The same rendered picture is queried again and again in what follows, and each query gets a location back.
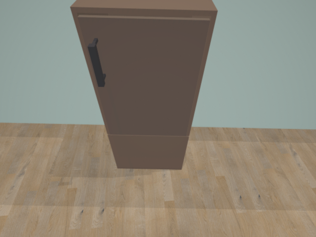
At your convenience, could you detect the handle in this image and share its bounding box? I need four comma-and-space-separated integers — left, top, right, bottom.
88, 38, 106, 87

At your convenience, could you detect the cupboard door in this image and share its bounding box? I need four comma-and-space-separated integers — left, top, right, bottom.
78, 15, 210, 136

